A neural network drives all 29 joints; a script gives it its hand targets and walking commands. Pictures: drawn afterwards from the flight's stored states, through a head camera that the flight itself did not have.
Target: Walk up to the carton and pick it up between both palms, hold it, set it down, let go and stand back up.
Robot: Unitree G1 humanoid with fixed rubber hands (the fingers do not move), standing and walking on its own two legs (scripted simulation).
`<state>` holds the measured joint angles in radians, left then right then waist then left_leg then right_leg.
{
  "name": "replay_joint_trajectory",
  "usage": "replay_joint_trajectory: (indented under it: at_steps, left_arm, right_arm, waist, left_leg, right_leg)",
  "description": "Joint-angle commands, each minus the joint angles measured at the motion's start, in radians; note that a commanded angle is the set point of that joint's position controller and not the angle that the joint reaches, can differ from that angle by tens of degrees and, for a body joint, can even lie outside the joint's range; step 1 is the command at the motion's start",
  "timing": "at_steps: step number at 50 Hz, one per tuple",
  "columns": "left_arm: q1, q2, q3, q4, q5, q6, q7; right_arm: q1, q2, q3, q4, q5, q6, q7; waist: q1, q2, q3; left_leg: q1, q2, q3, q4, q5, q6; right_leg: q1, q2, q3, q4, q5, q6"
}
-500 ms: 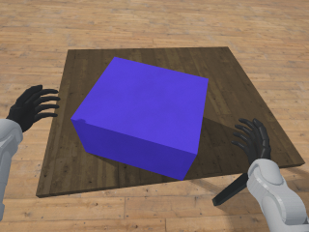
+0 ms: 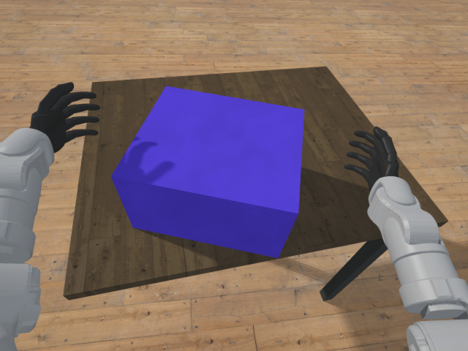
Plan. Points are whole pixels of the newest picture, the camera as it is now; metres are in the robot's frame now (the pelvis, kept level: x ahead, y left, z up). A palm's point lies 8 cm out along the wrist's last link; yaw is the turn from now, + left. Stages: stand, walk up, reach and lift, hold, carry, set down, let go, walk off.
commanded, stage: reach and lift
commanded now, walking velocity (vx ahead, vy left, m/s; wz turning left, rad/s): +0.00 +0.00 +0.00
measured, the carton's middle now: (219, 168) +0.47 -0.03 +0.01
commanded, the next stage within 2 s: none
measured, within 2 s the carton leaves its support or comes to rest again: neither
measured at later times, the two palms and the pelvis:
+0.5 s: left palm (68, 106) +0.49 +0.21 +0.17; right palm (390, 151) +0.36 -0.30 +0.13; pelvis +0.00 -0.02 +0.00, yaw +1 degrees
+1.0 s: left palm (112, 123) +0.49 +0.15 +0.13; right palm (381, 168) +0.36 -0.31 +0.09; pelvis -0.02 -0.06 -0.01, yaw +2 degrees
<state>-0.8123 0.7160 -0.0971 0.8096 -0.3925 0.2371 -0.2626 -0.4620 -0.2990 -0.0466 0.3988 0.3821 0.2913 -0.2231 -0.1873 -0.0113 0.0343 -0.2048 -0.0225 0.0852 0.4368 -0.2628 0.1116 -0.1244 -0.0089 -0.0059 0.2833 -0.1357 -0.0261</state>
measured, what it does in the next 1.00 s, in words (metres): shifts its weight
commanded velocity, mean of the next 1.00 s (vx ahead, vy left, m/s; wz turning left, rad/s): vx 0.00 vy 0.00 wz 0.00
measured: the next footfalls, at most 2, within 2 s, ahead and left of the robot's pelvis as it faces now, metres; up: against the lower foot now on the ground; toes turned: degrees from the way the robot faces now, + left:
none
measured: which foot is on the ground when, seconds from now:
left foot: down 0.00-1.00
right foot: down 0.00-1.00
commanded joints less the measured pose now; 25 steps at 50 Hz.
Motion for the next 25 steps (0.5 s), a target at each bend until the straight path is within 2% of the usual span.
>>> replay_joint_trajectory:
  at_steps: [1, 12, 13, 14, 15, 18, 20, 22, 25]
  left_arm:
    - [-0.433, 0.166, 0.028, -0.031, -0.013, -0.078, 0.008]
    - [-0.639, 0.118, -0.117, 0.259, -0.056, -0.205, 0.028]
    - [-0.63, 0.137, -0.073, 0.222, -0.033, -0.207, 0.039]
    - [-0.68, 0.15, -0.089, 0.283, -0.042, -0.203, 0.043]
    - [-0.652, 0.137, -0.102, 0.296, -0.044, -0.204, 0.043]
    - [-0.684, 0.129, -0.122, 0.324, -0.052, -0.209, 0.043]
    - [-0.739, 0.13, -0.156, 0.384, -0.072, -0.219, 0.039]
    - [-0.779, 0.105, -0.188, 0.381, -0.084, -0.235, 0.039]
    - [-0.78, 0.109, -0.187, 0.415, -0.073, -0.246, 0.039]
  right_arm:
    - [-0.352, -0.176, -0.055, -0.035, -0.008, -0.074, 0.016]
    - [-0.603, -0.181, -0.006, 0.267, 0.011, -0.183, 0.044]
    - [-0.572, -0.17, -0.032, 0.229, -0.007, -0.193, 0.035]
    - [-0.616, -0.17, -0.051, 0.261, -0.023, -0.192, 0.028]
    - [-0.597, -0.161, -0.037, 0.273, -0.027, -0.192, 0.026]
    - [-0.614, -0.166, -0.022, 0.337, -0.015, -0.2, 0.027]
    - [-0.666, -0.16, -0.02, 0.382, -0.011, -0.198, 0.023]
    - [-0.703, -0.159, -0.023, 0.392, -0.007, -0.212, 0.026]
    - [-0.722, -0.16, -0.003, 0.397, 0.007, -0.232, 0.029]
  waist:
    - [-0.039, 0.156, -0.42]
    - [-0.064, 0.155, -0.504]
    - [-0.04, 0.149, -0.56]
    - [-0.065, 0.145, -0.553]
    - [-0.068, 0.135, -0.564]
    - [-0.074, 0.166, -0.544]
    - [-0.095, 0.168, -0.528]
    - [-0.107, 0.2, -0.559]
    - [-0.095, 0.214, -0.62]
  left_leg:
    - [0.332, 0.103, -0.156, -0.003, 0.496, -0.152]
    - [0.347, 0.088, -0.161, 0.044, 0.527, -0.14]
    - [0.356, 0.084, -0.165, 0.055, 0.501, -0.149]
    - [0.338, 0.085, -0.17, 0.048, 0.447, -0.151]
    - [0.346, 0.082, -0.169, 0.052, 0.46, -0.146]
    - [0.388, 0.09, -0.177, 0.07, 0.555, -0.17]
    - [0.35, 0.083, -0.175, 0.072, 0.512, -0.163]
    - [0.351, 0.084, -0.18, 0.078, 0.505, -0.169]
    - [0.371, 0.072, -0.17, 0.108, 0.557, -0.17]
  right_leg:
    - [-0.095, 0.053, -0.039, 0.009, 0.228, -0.024]
    - [-0.188, 0.052, -0.066, 0.028, 0.235, -0.01]
    - [-0.237, 0.033, -0.044, 0.041, 0.242, -0.008]
    - [-0.268, 0.028, -0.047, 0.043, 0.22, -0.002]
    - [-0.26, 0.03, -0.05, 0.047, 0.251, 0.0]
    - [-0.301, 0.033, -0.053, 0.047, 0.266, 0.003]
    - [-0.308, 0.028, -0.055, 0.052, 0.263, -0.001]
    - [-0.345, 0.028, -0.065, 0.057, 0.249, -0.007]
    - [-0.348, 0.03, -0.07, 0.064, 0.297, -0.006]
